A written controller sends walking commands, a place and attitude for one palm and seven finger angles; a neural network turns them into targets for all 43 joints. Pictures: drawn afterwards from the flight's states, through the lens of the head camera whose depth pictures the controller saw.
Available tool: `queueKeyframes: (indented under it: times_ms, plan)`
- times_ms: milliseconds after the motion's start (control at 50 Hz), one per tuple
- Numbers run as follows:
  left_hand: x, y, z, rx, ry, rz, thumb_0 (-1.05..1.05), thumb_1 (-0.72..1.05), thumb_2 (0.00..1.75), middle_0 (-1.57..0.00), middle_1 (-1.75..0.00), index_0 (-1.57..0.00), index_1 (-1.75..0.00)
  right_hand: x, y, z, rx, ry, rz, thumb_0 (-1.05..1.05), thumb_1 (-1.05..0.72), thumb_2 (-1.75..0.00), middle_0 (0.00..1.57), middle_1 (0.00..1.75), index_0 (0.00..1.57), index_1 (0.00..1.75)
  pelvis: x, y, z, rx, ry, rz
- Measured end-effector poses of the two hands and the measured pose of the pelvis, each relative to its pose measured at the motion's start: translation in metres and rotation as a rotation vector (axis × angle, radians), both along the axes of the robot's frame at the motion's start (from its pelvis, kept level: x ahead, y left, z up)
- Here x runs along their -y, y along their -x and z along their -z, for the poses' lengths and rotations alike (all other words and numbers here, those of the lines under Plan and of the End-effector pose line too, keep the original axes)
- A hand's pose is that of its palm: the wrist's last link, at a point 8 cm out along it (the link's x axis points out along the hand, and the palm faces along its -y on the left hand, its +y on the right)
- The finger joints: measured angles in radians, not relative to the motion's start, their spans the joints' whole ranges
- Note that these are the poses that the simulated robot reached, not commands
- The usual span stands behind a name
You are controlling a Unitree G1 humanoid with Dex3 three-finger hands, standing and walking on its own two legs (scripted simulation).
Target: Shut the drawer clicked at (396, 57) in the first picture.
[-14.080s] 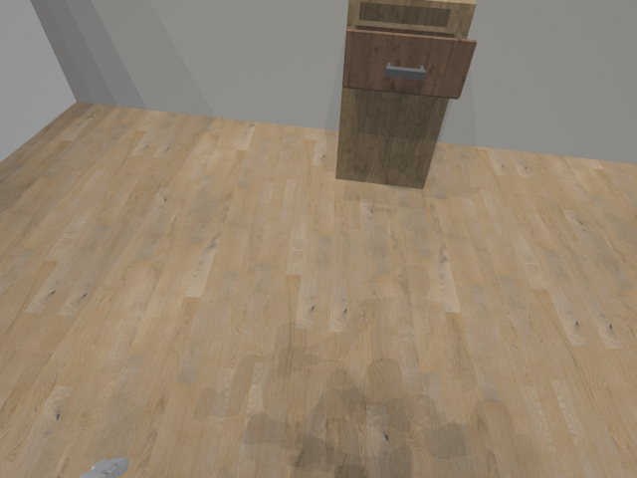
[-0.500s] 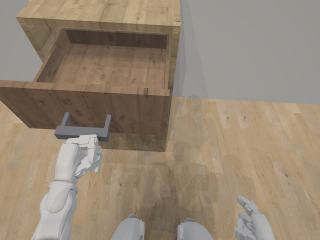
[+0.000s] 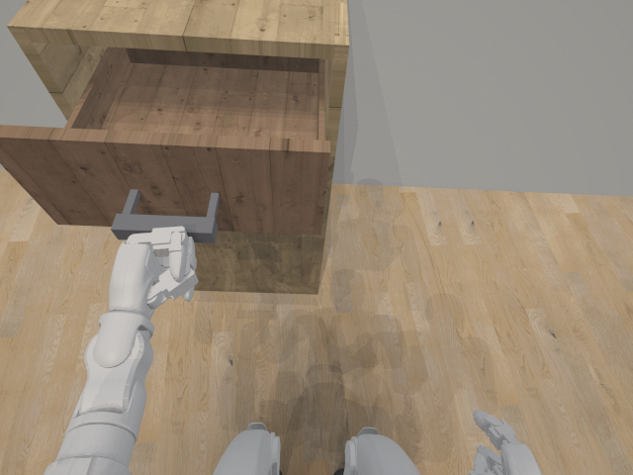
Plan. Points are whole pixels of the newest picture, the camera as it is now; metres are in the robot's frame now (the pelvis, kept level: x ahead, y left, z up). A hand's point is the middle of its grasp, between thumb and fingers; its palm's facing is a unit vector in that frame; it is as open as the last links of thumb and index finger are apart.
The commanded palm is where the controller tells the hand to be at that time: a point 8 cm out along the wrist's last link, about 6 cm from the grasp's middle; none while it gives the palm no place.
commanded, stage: push the drawer shut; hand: left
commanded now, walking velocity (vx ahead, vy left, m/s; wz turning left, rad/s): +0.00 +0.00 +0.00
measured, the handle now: (170, 213) +0.43 +0.20 +0.04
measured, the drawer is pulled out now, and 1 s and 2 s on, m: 0.18 0.05 0.00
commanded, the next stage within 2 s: pull the fist back off the drawer in 1.84 s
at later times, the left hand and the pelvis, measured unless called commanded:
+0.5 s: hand (202, 226) +0.42 +0.16 +0.04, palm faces +0.00 -1.00 -0.04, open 3.2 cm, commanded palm +0.40 +0.21 +0.04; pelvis +0.00 +0.01 +0.00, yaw -1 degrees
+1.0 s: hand (209, 189) +0.48 +0.16 +0.04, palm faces +0.01 -1.00 -0.03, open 3.2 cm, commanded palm +0.46 +0.21 +0.04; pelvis -0.01 +0.00 -0.01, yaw -1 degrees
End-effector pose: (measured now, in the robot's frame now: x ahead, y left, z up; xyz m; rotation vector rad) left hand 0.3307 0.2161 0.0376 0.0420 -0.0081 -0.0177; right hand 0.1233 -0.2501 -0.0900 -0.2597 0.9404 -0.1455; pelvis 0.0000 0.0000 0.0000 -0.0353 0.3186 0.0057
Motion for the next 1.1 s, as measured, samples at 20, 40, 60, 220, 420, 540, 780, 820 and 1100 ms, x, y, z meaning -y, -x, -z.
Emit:
queueKeyframes:
  times_ms: [20, 40, 60, 220, 420, 540, 780, 820, 1100]
  plan:
    - [0.000, -0.003, 0.000, -0.001, 0.001, -0.001, -0.01, 0.79, 0.87, -1.40, -1.60, -1.40, -1.60, 0.000, 0.001, 0.000, -0.004, 0.000, 0.003, 0.01, -0.90, -0.90, 0.20, 0.30, 0.20, 0.30, 0.000, 0.000, 0.000, -0.001, 0.000, 0.000]
    - [0.000, -0.005, 0.000, -0.001, 0.003, -0.001, -0.01, 0.79, 0.87, -1.40, -1.60, -1.40, -1.60, 0.000, 0.003, 0.001, -0.008, 0.000, 0.006, 0.01, -0.90, -0.90, 0.20, 0.30, 0.20, 0.30, -0.001, 0.001, 0.000, -0.002, 0.001, 0.001]
    - [0.000, -0.007, 0.000, -0.002, 0.003, 0.000, -0.01, 0.79, 0.87, -1.40, -1.60, -1.40, -1.60, -0.001, 0.005, 0.001, -0.013, -0.001, 0.008, 0.01, -0.90, -0.90, 0.20, 0.30, 0.20, 0.30, -0.001, 0.001, 0.000, -0.003, 0.001, 0.002]
    - [-0.002, -0.031, 0.000, -0.007, 0.006, 0.001, -0.01, 0.78, 0.86, -1.40, -1.60, -1.40, -1.60, -0.002, 0.020, 0.004, -0.057, 0.001, 0.030, 0.01, -0.90, -0.90, 0.20, 0.30, 0.20, 0.30, -0.003, 0.003, 0.000, -0.009, 0.002, 0.006]
    - [0.002, -0.057, -0.002, -0.008, 0.008, -0.014, 0.01, 0.80, 0.87, -1.40, -1.60, -1.40, -1.60, 0.000, 0.045, 0.009, -0.130, 0.002, 0.063, 0.01, -0.90, -0.90, 0.20, 0.30, 0.20, 0.30, -0.006, 0.004, 0.000, -0.022, 0.002, 0.012]
    - [0.005, -0.069, -0.002, -0.004, 0.006, -0.022, 0.02, 0.82, 0.88, -1.40, -1.60, -1.40, -1.60, 0.002, 0.059, 0.011, -0.174, 0.001, 0.083, 0.01, -0.90, -0.90, 0.20, 0.30, 0.20, 0.30, -0.006, 0.004, 0.001, -0.030, 0.000, 0.015]
    - [0.006, -0.097, -0.003, -0.003, 0.002, -0.032, 0.02, 0.82, 0.89, -1.40, -1.60, -1.40, -1.60, 0.006, 0.080, 0.016, -0.240, 0.008, 0.107, 0.01, -0.90, -0.90, 0.20, 0.30, 0.20, 0.30, -0.003, 0.006, 0.004, -0.050, 0.000, 0.016]
    - [0.006, -0.103, -0.003, -0.003, 0.002, -0.033, 0.02, 0.82, 0.88, -1.40, -1.60, -1.40, -1.60, 0.007, 0.084, 0.017, -0.250, 0.009, 0.113, 0.01, -0.90, -0.90, 0.20, 0.30, 0.20, 0.30, -0.002, 0.006, 0.005, -0.055, 0.001, 0.017]
    - [0.004, -0.139, -0.003, -0.015, 0.013, -0.031, 0.02, 0.79, 0.87, -1.40, -1.60, -1.40, -1.60, 0.009, 0.114, 0.018, -0.340, 0.020, 0.157, 0.01, -0.90, -0.90, 0.20, 0.30, 0.20, 0.30, -0.001, 0.006, 0.010, -0.090, 0.010, 0.025]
